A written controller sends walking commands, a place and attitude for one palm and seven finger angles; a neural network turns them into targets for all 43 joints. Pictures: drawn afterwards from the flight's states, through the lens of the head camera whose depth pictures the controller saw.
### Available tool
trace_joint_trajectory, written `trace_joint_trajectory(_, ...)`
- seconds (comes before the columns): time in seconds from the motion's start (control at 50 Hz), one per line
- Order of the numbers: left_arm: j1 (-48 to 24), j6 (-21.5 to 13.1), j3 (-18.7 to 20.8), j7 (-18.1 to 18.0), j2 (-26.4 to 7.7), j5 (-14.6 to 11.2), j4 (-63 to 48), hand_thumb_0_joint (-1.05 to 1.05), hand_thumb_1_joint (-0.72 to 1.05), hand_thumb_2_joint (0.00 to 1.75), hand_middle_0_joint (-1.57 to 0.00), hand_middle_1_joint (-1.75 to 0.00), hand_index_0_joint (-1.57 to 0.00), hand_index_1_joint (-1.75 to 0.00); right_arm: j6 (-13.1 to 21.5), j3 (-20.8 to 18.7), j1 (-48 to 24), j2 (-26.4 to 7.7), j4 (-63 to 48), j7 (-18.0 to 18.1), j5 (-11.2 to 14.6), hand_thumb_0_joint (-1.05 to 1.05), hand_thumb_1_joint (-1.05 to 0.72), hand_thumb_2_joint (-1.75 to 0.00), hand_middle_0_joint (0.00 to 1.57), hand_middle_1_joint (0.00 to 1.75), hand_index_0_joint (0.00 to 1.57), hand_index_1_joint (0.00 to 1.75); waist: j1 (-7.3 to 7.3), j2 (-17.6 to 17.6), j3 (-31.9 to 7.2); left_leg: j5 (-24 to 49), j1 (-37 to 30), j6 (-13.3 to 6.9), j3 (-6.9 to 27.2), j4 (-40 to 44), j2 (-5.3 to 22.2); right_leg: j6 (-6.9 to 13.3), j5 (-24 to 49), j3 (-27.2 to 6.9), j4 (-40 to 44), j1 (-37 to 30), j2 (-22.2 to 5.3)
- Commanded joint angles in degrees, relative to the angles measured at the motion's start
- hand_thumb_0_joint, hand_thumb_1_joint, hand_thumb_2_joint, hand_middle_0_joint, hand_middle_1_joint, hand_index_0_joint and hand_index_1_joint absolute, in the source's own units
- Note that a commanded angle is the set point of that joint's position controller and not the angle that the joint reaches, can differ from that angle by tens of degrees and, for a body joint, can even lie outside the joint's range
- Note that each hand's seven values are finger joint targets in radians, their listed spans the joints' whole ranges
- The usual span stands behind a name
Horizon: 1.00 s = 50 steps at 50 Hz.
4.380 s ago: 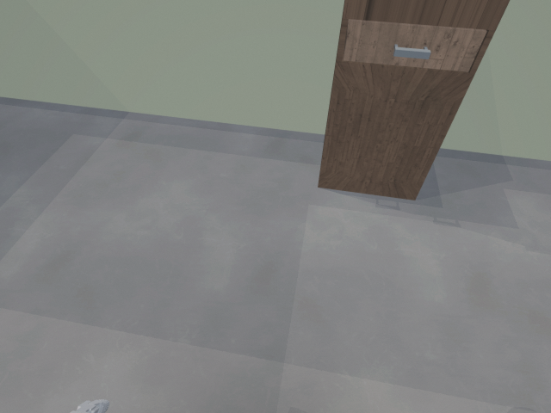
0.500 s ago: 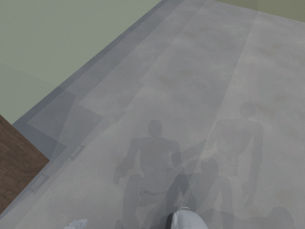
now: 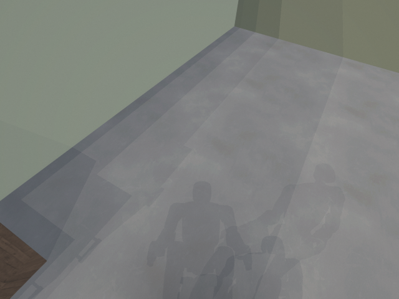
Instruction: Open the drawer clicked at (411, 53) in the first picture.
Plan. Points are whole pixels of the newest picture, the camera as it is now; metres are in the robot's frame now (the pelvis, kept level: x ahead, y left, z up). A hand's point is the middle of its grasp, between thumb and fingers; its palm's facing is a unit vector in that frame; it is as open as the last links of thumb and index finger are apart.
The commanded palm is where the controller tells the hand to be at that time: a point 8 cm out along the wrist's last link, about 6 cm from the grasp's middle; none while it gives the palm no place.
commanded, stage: turn to face it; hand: left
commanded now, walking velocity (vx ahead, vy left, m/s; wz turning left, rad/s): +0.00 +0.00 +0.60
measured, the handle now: out of the picture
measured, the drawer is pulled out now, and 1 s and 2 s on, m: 0.00 0.00 0.00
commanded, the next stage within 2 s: take the last steps up to it in 1.68 s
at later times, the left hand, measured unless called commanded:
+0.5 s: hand out of the picture +0.08 +0.18 -0.14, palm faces +0.28 -0.91 -0.29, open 7.4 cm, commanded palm none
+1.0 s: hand out of the picture -0.05 +0.21 -0.16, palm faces +0.58 -0.77 -0.27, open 7.4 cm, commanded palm none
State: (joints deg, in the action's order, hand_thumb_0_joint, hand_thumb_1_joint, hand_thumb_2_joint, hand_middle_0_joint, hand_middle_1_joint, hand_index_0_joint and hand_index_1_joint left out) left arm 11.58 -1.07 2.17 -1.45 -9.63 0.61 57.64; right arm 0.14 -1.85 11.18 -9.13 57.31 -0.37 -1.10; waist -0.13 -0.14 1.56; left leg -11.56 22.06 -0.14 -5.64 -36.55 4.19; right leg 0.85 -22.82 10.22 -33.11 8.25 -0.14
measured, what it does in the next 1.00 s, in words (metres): steps on the spot, turning left: right foot, then left foot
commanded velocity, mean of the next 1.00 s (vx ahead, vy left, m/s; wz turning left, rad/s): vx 0.00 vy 0.00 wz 0.60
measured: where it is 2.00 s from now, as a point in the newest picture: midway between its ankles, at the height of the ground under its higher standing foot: outside the picture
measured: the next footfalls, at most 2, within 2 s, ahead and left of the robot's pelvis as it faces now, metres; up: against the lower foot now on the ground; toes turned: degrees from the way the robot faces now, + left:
right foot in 0.44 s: +0.10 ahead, -0.16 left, +0.00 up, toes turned +11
left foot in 0.82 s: +0.01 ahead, +0.09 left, +0.00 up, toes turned +35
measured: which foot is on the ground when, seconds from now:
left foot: down 0.00-0.44, up 0.46-0.80, down 0.82-1.00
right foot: down 0.00-0.00, up 0.02-0.42, down 0.44-0.82, up 0.84-1.00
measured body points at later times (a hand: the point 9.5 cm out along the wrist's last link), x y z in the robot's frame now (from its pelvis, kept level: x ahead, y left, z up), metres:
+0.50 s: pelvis +0.03 -0.04 +0.01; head +0.06 -0.06 +0.45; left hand +0.07 +0.23 -0.11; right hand +0.15 -0.29 -0.15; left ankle +0.05 +0.09 -0.69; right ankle +0.06 -0.17 -0.72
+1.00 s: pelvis +0.03 -0.02 +0.01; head +0.06 +0.03 +0.46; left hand -0.08 +0.25 -0.14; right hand +0.26 -0.17 -0.11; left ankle -0.03 +0.07 -0.72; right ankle +0.09 -0.16 -0.65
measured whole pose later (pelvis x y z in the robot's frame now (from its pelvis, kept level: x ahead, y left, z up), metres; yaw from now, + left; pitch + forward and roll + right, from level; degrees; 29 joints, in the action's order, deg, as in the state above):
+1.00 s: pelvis +0.03 -0.02 +0.01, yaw +34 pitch +1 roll -1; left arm 11.0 3.8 4.7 -0.8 -16.1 0.6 52.6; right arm -1.5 -2.9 7.5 -13.1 50.8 -0.5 -1.1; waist 0.7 1.8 5.7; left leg -16.2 16.3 -1.9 -1.0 -31.5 -0.1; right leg -5.7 -26.6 3.0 -61.4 27.0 -5.8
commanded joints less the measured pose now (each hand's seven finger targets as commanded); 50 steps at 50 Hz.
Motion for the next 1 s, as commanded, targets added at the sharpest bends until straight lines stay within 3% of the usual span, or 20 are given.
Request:
trace_joint_trajectory(0.0,3.7,0.9,1.6,-0.7,-5.6,-0.1,-5.0,0.0,0.9,0.9,-0.2,-0.3,-0.2,-0.3,-0.1,-2.9,9.6,-13.8,-2.1,1.1,-0.6,0.0,-0.9,-0.9,0.2,0.3,0.2,0.3,-2.49,-18.2,-5.5,28.6,-15.6,-13.0,29.3,17.5,19.6,-3.8,-16.5,-6.4,-28.9,18.7,-2.6)
trace_joint_trajectory(0.04,-0.9,0.8,2.5,-0.1,-6.4,0.2,-5.9,0.0,0.9,0.9,-0.2,-0.3,-0.2,-0.3,-0.1,-2.9,6.1,-12.2,-3.8,1.4,-0.5,0.0,-0.9,-0.9,0.2,0.3,0.2,0.3,-2.2,-9.2,-3.7,17.1,-11.6,-12.2,26.7,18.1,16.0,-3.8,-9.7,-10.0,-33.5,22.4,-4.5)
trace_joint_trajectory(0.08,0.4,1.1,2.7,0.3,-5.7,0.3,-5.8,0.0,0.9,0.9,-0.2,-0.3,-0.2,-0.3,0.2,-3.0,2.8,-11.6,-5.1,1.4,-0.4,0.0,-0.9,-0.9,0.2,0.3,0.2,0.3,-0.81,-5.7,-5.8,15.7,-12.0,-10.1,20.4,17.9,12.4,-4.3,-4.7,-9.9,-31.0,21.1,-4.7)
trace_joint_trajectory(0.26,-1.6,2.2,3.0,0.2,-5.7,0.1,-8.6,0.0,0.9,0.9,-0.2,-0.3,-0.2,-0.3,-0.8,-4.8,2.9,-13.8,-6.3,0.8,-0.4,0.0,-0.9,-0.9,0.2,0.3,0.2,0.3,-2.2,-8.0,-6.6,11.5,-11.5,-10.1,22.9,17.7,9.4,-5.3,-3.3,-9.2,-17.6,17.7,-2.6)
trace_joint_trajectory(0.36,3.7,1.8,3.1,-0.1,-6.8,-0.4,-8.6,0.0,0.9,0.9,-0.2,-0.3,-0.2,-0.3,-1.8,-5.7,-0.8,-14.7,-8.2,0.4,-0.2,0.0,-0.9,-0.9,0.2,0.3,0.2,0.3,0.75,-8.5,-7.1,9.7,-4.1,-7.3,24.4,13.6,5.6,-4.6,4.4,-7.8,1.2,4.1,-0.4)
trace_joint_trajectory(0.38,5.9,1.5,3.4,-0.3,-8.3,-0.2,-8.4,0.0,0.9,0.9,-0.2,-0.3,-0.2,-0.3,-2.0,-5.7,-1.4,-13.6,-8.8,0.1,0.1,0.0,-0.9,-0.9,0.2,0.3,0.2,0.3,1.92,-6.3,-6.9,4.4,1.3,-4.7,22.9,10.8,3.0,-3.9,8.3,-8.6,9.4,-2.7,-2.2)
trace_joint_trajectory(0.4,7.0,1.0,4.3,-0.7,-13.0,0.7,-8.9,0.0,0.9,0.9,-0.2,-0.3,-0.2,-0.3,-2.2,-5.3,-1.2,-10.3,-9.7,-0.3,0.6,0.0,-0.9,-0.9,0.2,0.3,0.2,0.3,2.83,5.5,-6.4,-5.7,11.5,-0.7,16.7,0.4,-2.7,-0.4,2.7,-19.8,18.2,-9.1,-13.4)
trace_joint_trajectory(0.42,5.1,1.1,4.7,-0.8,-17.4,1.2,-10.1,0.0,0.9,0.9,-0.2,-0.3,-0.2,-0.3,-2.1,-4.8,-2.3,-7.8,-11.6,-0.3,0.3,0.0,-0.9,-0.9,0.2,0.3,0.2,0.3,3.04,18.3,-2.8,-19.7,17.5,2.9,6.7,-13.9,-8.3,6.0,2.8,-32.1,21.9,-4.5,-27.7)
trace_joint_trajectory(0.44,2.6,1.2,4.4,-1.0,-16.4,0.7,-11.4,0.0,0.9,0.9,-0.2,-0.3,-0.2,-0.3,-2.6,-5.4,-2.8,-10.9,-11.5,-0.4,-0.5,0.0,-0.9,-0.9,0.2,0.3,0.2,0.3,2.23,13.4,-1.8,-19.2,14.5,2.0,9.6,-24.1,-4.8,7.7,1.2,-29.9,21.9,4.1,-28.4)
trace_joint_trajectory(0.5,-5.5,1.0,2.8,-0.8,-11.3,0.8,-12.6,0.0,0.9,0.9,-0.2,-0.3,-0.2,-0.3,-3.5,-5.2,0.5,-9.4,-8.6,-1.4,-0.4,0.0,-0.9,-0.9,0.2,0.3,0.2,0.3,-2.74,9.4,3.0,-10.4,12.8,3.2,7.0,-33.8,-1.9,4.6,11.3,-15.3,17.6,9.5,-19.2)
trace_joint_trajectory(0.54,-3.2,0.6,2.5,-0.6,-11.0,0.9,-12.2,0.0,0.9,0.9,-0.2,-0.3,-0.2,-0.3,-3.4,-4.6,0.2,-8.9,-8.4,-1.5,-0.3,0.0,-0.9,-0.9,0.2,0.3,0.2,0.3,-1.61,10.5,1.7,-9.9,12.2,4.3,4.8,-30.9,-1.9,4.4,21.1,-10.2,14.9,4.7,-18.0)
trace_joint_trajectory(0.66,4.1,1.1,3.4,-0.5,-14.7,1.2,-9.6,0.0,0.9,0.9,-0.2,-0.3,-0.2,-0.3,-2.9,-3.3,-7.1,-8.2,-10.8,-1.6,0.3,0.0,-0.9,-0.9,0.2,0.3,0.2,0.3,2.77,11.8,-1.5,-13.7,6.5,4.4,0.3,-12.8,-2.1,5.7,35.6,-6.8,9.7,-3.6,-20.7)
trace_joint_trajectory(0.7,4.3,1.3,3.8,-0.3,-15.6,1.2,-9.2,0.0,0.9,0.9,-0.2,-0.3,-0.2,-0.3,-2.6,-3.0,-7.3,-8.4,-11.2,-1.6,0.5,0.0,-0.9,-0.9,0.2,0.3,0.2,0.3,3.12,13.2,-2.4,-13.9,3.3,3.6,-1.1,-7.0,-2.7,5.1,37.9,-5.7,7.5,-4.7,-21.1)
trace_joint_trajectory(0.76,3.1,1.8,4.2,0.1,-15.8,0.4,-9.4,0.0,0.9,0.9,-0.2,-0.3,-0.2,-0.3,-1.8,-3.6,-1.6,-11.2,-10.1,-1.3,0.2,0.0,-0.9,-0.9,0.2,0.3,0.2,0.3,-0.3,9.4,-6.0,-1.0,-9.8,2.2,-1.7,9.7,-2.9,0.4,34.9,-0.9,-2.7,-0.5,-19.3)
trace_joint_trajectory(0.78,3.3,2.0,4.1,0.4,-13.8,0.1,-10.6,0.0,0.9,0.9,-0.2,-0.3,-0.2,-0.3,-1.1,-5.0,2.7,-16.5,-9.5,-1.1,-0.2,0.0,-0.9,-0.9,0.2,0.3,0.2,0.3,-2.8,-2.3,-9.9,13.9,-22.3,-1.9,9.4,13.4,5.7,-3.3,22.6,1.5,-14.5,10.8,-15.5)
trace_joint_trajectory(0.8,0.3,2.0,2.6,0.9,-9.6,-0.1,-13.4,0.0,0.9,0.9,-0.2,-0.3,-0.2,-0.3,-1.0,-6.5,7.1,-22.9,-9.1,-0.8,0.0,0.0,-0.9,-0.9,0.2,0.3,0.2,0.3,-5.16,-18.7,-10.5,39.7,-28.7,-9.8,26.9,13.4,20.2,-7.1,-14.7,0.4,-27.3,26.0,-8.2)
trace_joint_trajectory(0.82,-3.6,2.8,2.5,0.2,-10.3,0.5,-14.1,0.0,0.9,0.9,-0.2,-0.3,-0.2,-0.3,-1.1,-6.3,9.9,-21.9,-6.9,-0.3,0.3,0.0,-0.9,-0.9,0.2,0.3,0.2,0.3,-6.58,-13.3,-10.8,35.9,-24.7,-12.6,26.1,13.6,20.6,-6.3,-16.3,-6.5,-32.4,26.3,-8.1)
trace_joint_trajectory(0.86,-5.7,2.6,3.1,0.4,-9.9,0.1,-13.0,0.0,0.9,0.9,-0.2,-0.3,-0.2,-0.3,-0.9,-5.4,3.7,-18.4,-8.3,0.8,-0.1,0.0,-0.9,-0.9,0.2,0.3,0.2,0.3,-4.49,-12.1,-5.1,28.3,-17.9,-11.3,22.5,14.2,14.8,-6.3,-8.4,-9.5,-34.6,27.7,-8.1)
trace_joint_trajectory(0.9,-2.5,2.6,3.3,0.9,-9.8,0.2,-11.3,0.0,0.9,0.9,-0.2,-0.3,-0.2,-0.3,-0.6,-4.4,-1.6,-15.9,-9.8,0.9,-0.2,0.0,-0.9,-0.9,0.2,0.3,0.2,0.3,-1.33,-8.4,-4.4,27.1,-15.0,-8.9,17.3,14.2,10.5,-6.5,-3.0,-9.1,-32.3,24.1,-7.3)
trace_joint_trajectory(0.98,-2.5,2.8,2.9,0.8,-9.3,0.0,-11.5,0.0,0.9,0.9,-0.2,-0.3,-0.2,-0.3,-0.7,-4.7,-0.8,-16.4,-9.4,0.8,-0.2,0.0,-0.9,-0.9,0.2,0.3,0.2,0.3,-1.88,-7.1,-6.1,26.2,-17.0,-9.7,18.8,14.1,9.4,-7.0,-2.8,-9.2,-24.0,21.6,-5.1)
